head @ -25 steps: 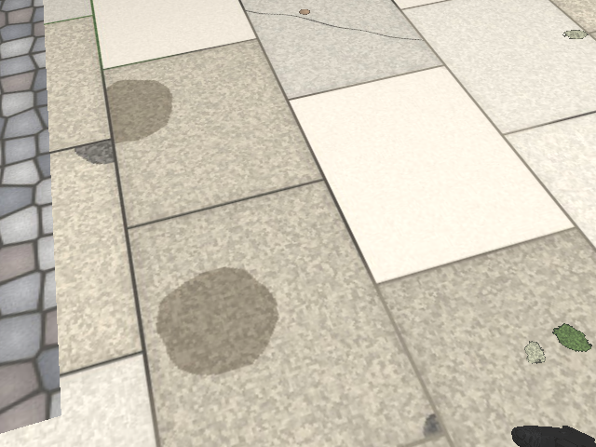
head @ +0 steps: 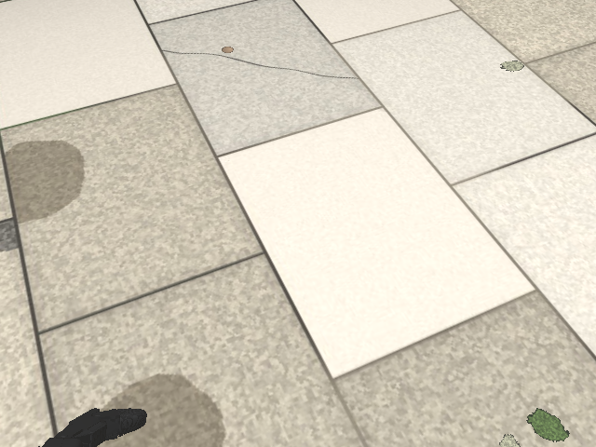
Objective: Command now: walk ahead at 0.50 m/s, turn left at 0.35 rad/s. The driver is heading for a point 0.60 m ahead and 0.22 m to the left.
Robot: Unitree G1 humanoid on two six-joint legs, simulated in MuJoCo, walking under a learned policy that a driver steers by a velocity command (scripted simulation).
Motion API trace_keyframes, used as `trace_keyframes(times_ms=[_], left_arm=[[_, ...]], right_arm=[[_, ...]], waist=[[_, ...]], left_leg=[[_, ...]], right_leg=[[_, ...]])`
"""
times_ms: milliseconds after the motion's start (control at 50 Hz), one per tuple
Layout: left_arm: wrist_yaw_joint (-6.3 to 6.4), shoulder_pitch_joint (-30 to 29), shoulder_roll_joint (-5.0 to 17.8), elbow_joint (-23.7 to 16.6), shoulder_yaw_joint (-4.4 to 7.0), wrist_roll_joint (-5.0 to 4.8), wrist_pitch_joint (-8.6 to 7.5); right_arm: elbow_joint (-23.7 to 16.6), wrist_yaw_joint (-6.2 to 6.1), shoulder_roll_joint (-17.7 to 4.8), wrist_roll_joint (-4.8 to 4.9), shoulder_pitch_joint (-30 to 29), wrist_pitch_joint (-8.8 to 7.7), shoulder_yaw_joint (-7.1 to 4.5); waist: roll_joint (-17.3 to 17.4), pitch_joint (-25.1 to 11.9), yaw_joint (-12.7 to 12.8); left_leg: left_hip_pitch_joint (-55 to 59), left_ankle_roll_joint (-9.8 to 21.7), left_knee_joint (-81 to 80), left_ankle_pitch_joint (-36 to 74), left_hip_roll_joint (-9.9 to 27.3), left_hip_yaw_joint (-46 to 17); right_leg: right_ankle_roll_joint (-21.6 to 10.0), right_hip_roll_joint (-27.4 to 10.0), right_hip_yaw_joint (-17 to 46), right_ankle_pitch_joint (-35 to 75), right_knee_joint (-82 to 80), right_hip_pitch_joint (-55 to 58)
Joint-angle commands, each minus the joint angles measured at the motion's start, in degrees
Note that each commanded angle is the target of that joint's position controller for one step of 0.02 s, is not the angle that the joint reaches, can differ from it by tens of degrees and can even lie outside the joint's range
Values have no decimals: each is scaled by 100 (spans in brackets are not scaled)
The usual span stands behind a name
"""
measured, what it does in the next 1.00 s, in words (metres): walks ahead, turning left: right foot, then left foot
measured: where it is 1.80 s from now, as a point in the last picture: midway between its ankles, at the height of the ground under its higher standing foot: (193, 395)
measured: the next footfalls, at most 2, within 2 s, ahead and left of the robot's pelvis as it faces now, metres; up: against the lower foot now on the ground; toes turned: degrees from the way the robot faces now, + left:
right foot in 0.06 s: +0.21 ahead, -0.14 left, +0.00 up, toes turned +3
left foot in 0.58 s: +0.41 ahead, +0.18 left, +0.00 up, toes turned +23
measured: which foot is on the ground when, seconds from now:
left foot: down 0.00-0.06, up 0.08-0.56, down 0.58-1.00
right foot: up 0.00-0.04, down 0.06-0.58, up 0.60-1.00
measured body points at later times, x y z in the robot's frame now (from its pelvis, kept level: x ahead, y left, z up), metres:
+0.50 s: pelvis +0.25 +0.00 -0.01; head +0.28 +0.02 +0.44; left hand +0.19 +0.29 -0.13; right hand +0.52 -0.17 -0.09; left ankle +0.37 +0.18 -0.71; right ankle +0.17 -0.14 -0.74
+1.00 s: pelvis +0.50 +0.13 +0.00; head +0.52 +0.15 +0.44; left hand +0.57 +0.45 -0.09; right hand +0.70 -0.09 -0.11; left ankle +0.38 +0.17 -0.74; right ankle +0.71 +0.11 -0.72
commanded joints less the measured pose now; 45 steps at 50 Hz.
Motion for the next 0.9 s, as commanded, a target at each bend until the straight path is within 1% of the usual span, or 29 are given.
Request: trace_keyframes(times_ms=[20, 40, 60, 80, 100, 120, 140, 160, 180, 200, 220, 280, 360, 420, 480, 520, 540, 560, 580, 600, 620, 640, 660, 680, 700, 720, 780, 840, 900], left_arm=[[-28, 41, 729, -355, 224, -23, -174], [12, 690, 940, -167, 335, 6, -190], [67, 1637, 1267, -24, 445, 114, -204], [97, 2225, 1789, 88, 583, 177, -122], [85, 2283, 1350, 101, 466, 137, -82], [96, 1928, 989, 60, 351, 98, -74], [101, 1597, 809, 38, 287, 96, -66], [81, 1291, 642, 74, 236, 100, -68], [73, 1075, 532, 93, 201, 128, -94], [65, 941, 536, 124, 216, 137, -116], [65, 890, 564, 161, 237, 132, -146], [106, 935, 758, 299, 320, 151, -195], [172, 1043, 949, 421, 379, 135, -138], [194, 1303, 1103, 530, 431, 66, -62], [188, 1475, 1246, 640, 489, -33, 53], [201, 1412, 1408, 641, 534, -90, 132], [210, 1351, 1477, 628, 551, -119, 182], [219, 1279, 1428, 606, 522, -139, 226], [238, 1381, 1203, 527, 426, 1, 202], [183, 1809, 341, 161, 156, 229, 49], [113, 1286, 750, 106, 186, 4, -182], [70, 770, 1016, -57, 256, -211, -290], [96, 732, 949, -38, 225, -137, -350], [141, 772, 979, 40, 257, 25, -351], [144, 889, 1037, 83, 301, 85, -288], [132, 946, 1022, 77, 314, 101, -211], [142, 721, 770, -39, 253, 169, -76], [100, 242, 549, -144, 148, 185, -71], [-8, -131, 514, -240, 110, 124, -118]], right_arm=[[-265, -75, -1084, 16, -92, 31, -261], [-300, -75, -980, -5, -136, 37, -225], [-455, -57, -675, -89, -245, 22, -114], [-629, -55, -106, -62, 391, -69, 50], [-618, -39, -429, 40, 356, -133, -5], [-697, -38, -880, 129, -44, -131, -141], [-751, -49, -864, 108, -343, -101, -157], [-793, -52, -795, 48, -484, -58, -174], [-798, -46, -719, 23, -443, 16, -207], [-815, -29, -593, 38, -380, 93, -197], [-852, -17, -471, 42, -395, 157, -182], [-1054, -5, -397, -11, -666, 257, -181], [-1252, 135, -308, -21, -1257, 208, -130], [-1489, 234, -277, -33, -1849, 198, -89], [-1711, 307, -376, -30, -2157, 219, -109], [-1776, 329, -531, -43, -1984, 240, -189], [-1700, 319, -682, -36, -1544, 253, -283], [-1465, 279, -944, -11, -659, 260, -451], [-1206, 164, -1455, 10, 343, 312, -678], [-1254, 124, -2135, 50, 118, 269, -750], [-1474, 170, -1707, -12, 285, 164, -597], [-1399, 196, -1353, -60, 129, 74, -494], [-1424, 188, -1180, -34, -167, 30, -439], [-1507, 170, -974, -48, -608, 31, -375], [-1627, 142, -815, -119, -883, 31, -311], [-1684, 121, -810, -149, -976, 28, -303], [-1643, 14, -999, -95, -816, -8, -357], [-1554, -93, -1018, -95, -719, 49, -361], [-1372, -136, -969, -84, -320, 126, -340]], waist=[[793, -27, 528], [728, -414, 846], [415, -1223, 1276], [-1039, -2154, 1151], [-1386, -2318, 1200], [-878, -1427, 1199], [-551, -933, 1084], [-401, -526, 930], [-512, -316, 747], [-559, -197, 638], [-504, -124, 583], [-240, 12, 536], [-128, 136, 710], [-52, 305, 935], [-94, 412, 970], [-240, 198, 763], [-293, -102, 482], [-180, -553, -15], [347, -1094, -400], [1911, -1439, 341], [1181, -2163, -66], [858, -1394, -126], [538, -966, 93], [366, -659, 351], [445, -545, 568], [498, -503, 664], [378, -320, 684], [529, -145, 526], [697, -287, 260]], left_leg=[[-253, 774, 257, 2122, 1528, -1132], [-440, 628, 936, 2586, 1258, -979], [-1241, 421, 2377, 2007, 896, -734], [-3344, 14, 4474, -235, 68, -55], [-4101, -11, 5457, -1642, 187, -531], [-4459, 19, 5790, -1257, 472, -596], [-4382, 14, 5738, -788, 709, -446], [-4214, -11, 5484, -460, 854, -400], [-3945, -23, 5270, -222, 1009, -436], [-3713, -48, 5166, -89, 1070, -403], [-3658, -81, 5083, 18, 1102, -370], [-3904, -178, 4567, 600, 1144, -412], [-3773, -154, 3271, 1720, 1060, -152], [-3718, -60, 2590, 1835, 969, 139], [-3772, 135, 2229, 1312, 862, 327], [-3265, 351, 2139, 715, 557, 632], [-2621, 489, 2069, 517, 296, 826], [-1385, 685, 1701, 822, -21, 945], [408, 995, 1583, 952, 376, 29], [2036, 2025, 945, 7, 1811, -3271], [2320, 2239, 104, -678, 2211, -4599], [1912, 1954, 10, -247, 2096, -3822], [1138, 1753, 72, 236, 1848, -3112], [316, 1591, 57, 819, 1624, -2552], [-261, 1526, -62, 1307, 1466, -2206], [-583, 1544, -183, 1565, 1404, -2096], [-1109, 1559, -338, 2198, 1210, -1589], [-1418, 1183, -81, 3339, 809, -812], [-1312, 947, 133, 3151, 809, -804]], right_leg=[[-162, 179, -100, -349, -360, 892], [-327, 207, -168, -406, -476, 1874], [-670, -507, 434, -349, -170, 3435], [-1448, -1944, 2600, -1065, -382, 5582], [-1639, -2168, 3727, -1909, -960, 5528], [-1392, -1953, 2936, -2157, -1096, 4826], [-1230, -1717, 2200, -1891, -1228, 4089], [-1166, -1496, 1678, -1532, -1460, 3406], [-1101, -1337, 1241, -1276, -1671, 2925], [-1092, -1266, 943, -1111, -1860, 2585], [-1134, -1258, 684, -866, -2002, 2411], [-1225, -1302, 71, -300, -2202, 2391], [-1066, -1127, -782, -7, -2233, 2574], [-989, -1223, -1090, -10, -2177, 2907], [-864, -1402, -1250, 376, -1870, 3486], [-744, -1423, -1430, 2013, -1203, 3709], [-662, -1353, -1555, 2972, -481, 3695], [-487, -1128, -1757, 3282, 700, 3340], [-182, -896, -1797, 1818, 2446, 1979], [190, 283, -1295, -3318, 4426, -620], [89, 396, 83, -3643, 5048, -1218], [-52, 153, 107, -3087, 5015, -1727], [-148, -98, 105, -2589, 4560, -1551], [-127, -282, 125, -2265, 4047, -1117], [-111, -400, 173, -2046, 3749, -666], [-57, -401, 163, -1942, 3537, -423], [187, -271, 7, -1395, 2660, -312], [275, 10, -193, -212, 1234, 108], [190, 292, -264, 838, 459, 600]])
